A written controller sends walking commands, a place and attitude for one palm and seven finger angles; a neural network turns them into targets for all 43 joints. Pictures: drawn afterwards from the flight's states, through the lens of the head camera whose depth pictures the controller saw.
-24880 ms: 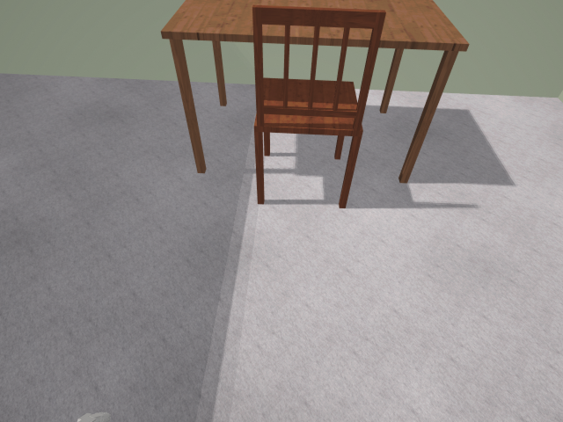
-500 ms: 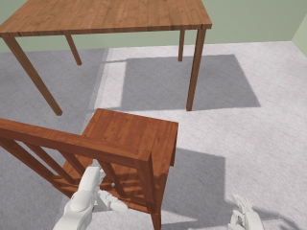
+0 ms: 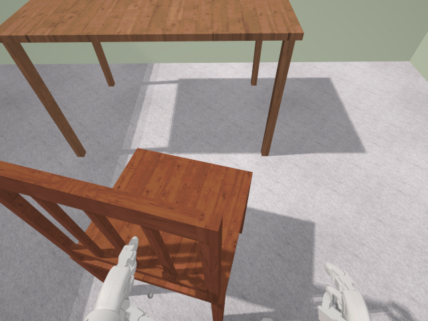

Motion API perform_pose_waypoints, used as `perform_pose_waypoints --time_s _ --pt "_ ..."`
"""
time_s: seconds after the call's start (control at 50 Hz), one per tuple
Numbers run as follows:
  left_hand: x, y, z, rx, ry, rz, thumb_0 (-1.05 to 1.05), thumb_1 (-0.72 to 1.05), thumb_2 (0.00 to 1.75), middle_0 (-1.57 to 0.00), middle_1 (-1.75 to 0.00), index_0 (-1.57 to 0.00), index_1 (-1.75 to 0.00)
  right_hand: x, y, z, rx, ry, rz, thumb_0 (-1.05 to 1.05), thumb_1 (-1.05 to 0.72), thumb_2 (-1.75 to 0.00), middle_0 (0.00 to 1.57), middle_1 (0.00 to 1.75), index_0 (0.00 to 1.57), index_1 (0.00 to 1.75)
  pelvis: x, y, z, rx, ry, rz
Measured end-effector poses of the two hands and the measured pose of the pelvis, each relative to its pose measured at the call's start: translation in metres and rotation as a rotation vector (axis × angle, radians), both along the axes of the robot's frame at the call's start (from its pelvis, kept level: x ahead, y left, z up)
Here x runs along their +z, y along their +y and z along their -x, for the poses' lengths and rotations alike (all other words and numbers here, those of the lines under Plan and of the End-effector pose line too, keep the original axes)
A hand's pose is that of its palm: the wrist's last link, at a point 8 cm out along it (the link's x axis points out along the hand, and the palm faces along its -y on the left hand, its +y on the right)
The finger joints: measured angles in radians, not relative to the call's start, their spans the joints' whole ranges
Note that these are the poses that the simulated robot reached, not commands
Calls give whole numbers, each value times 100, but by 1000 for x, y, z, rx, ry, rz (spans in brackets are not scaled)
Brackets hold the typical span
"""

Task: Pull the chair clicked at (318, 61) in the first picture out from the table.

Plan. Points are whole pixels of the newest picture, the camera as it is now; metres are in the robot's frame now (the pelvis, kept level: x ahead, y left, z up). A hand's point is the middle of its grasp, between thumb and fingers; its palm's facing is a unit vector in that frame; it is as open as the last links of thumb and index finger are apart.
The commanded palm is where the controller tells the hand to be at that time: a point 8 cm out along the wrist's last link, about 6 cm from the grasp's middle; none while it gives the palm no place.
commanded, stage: draw the fingers out of the gap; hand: left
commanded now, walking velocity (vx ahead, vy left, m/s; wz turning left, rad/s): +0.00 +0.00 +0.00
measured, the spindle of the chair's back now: (117, 241) +0.28 +0.20 -0.03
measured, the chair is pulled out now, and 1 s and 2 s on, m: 0.61 0.61 0.61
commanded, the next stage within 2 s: draw the hand back to the body in 0.42 s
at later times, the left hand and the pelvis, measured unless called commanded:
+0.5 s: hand out of the picture +0.11 +0.12 -0.02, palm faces -0.07 -0.99 -0.15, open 17.5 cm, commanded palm +0.08 +0.17 +0.00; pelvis -0.01 +0.01 -0.02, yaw +0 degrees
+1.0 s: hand (99, 320) +0.14 +0.16 +0.07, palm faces +0.02 -0.99 -0.11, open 17.5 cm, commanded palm +0.09 +0.23 +0.09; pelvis -0.02 +0.00 -0.02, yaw +0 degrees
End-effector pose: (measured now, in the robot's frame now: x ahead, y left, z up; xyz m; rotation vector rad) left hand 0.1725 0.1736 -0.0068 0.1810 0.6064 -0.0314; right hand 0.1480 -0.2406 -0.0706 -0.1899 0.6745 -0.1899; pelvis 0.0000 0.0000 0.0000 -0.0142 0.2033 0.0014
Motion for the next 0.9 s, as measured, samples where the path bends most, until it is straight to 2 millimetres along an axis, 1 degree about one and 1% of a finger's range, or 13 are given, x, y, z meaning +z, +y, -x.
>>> perform_pose_waypoints --time_s 0.08,0.26,0.42,0.56,0.62,0.7,0.74,0.8,0.84,0.9 --pt "2 3 11 6 0 -7 -1 -54 20 -1 -1 -1 0 0 7 -6 13 -23 -5 2 -91 -90 20 30 20 30 -3 2 0 6 3 4" --pt "6 -1 34 4 -2 11 -1 -54 20 -1 -1 -1 0 2 19 -16 17 -67 -21 2 -91 -90 21 30 20 30 -8 7 1 5 5 7" --pt "10 -3 62 13 11 15 -1 -54 20 0 -1 0 0 5 22 -19 11 -106 -23 2 -91 -90 21 30 20 30 -13 9 4 4 7 9" --pt "9 -3 78 19 21 11 -1 -54 20 -1 -1 -1 0 3 20 -16 0 -115 -16 2 -91 -90 21 30 20 30 -18 9 8 1 13 9" --pt "16 1 79 84 -63 91 -1 -54 20 -1 -1 -1 0 2 19 -14 -3 -124 -12 2 -91 -90 21 30 20 30 -21 8 11 2 21 11" --pt "37 12 72 132 -262 119 -1 -54 20 -1 -1 -1 0 -7 19 -10 6 -116 -17 2 -91 -90 21 30 20 30 -26 6 16 6 27 15" --pt "48 17 67 128 -368 114 -1 -54 20 -1 -1 -1 0 -12 19 -8 12 -106 -27 2 -91 -90 20 30 20 30 -29 6 19 7 29 16" --pt "61 19 61 78 -501 114 -1 -54 20 0 0 0 0 -22 19 -4 16 -88 -47 2 -91 -90 20 30 20 30 -33 4 23 3 35 14" --pt "65 20 58 29 -541 110 -1 -54 20 0 0 0 0 -28 19 -2 11 -75 -63 2 -91 -90 20 30 20 30 -35 3 26 -1 34 12" --pt "69 24 56 -6 -518 98 -1 -54 20 0 0 0 0 -30 20 0 -12 -62 -88 2 -91 -90 20 30 20 30 -33 3 27 -4 19 11"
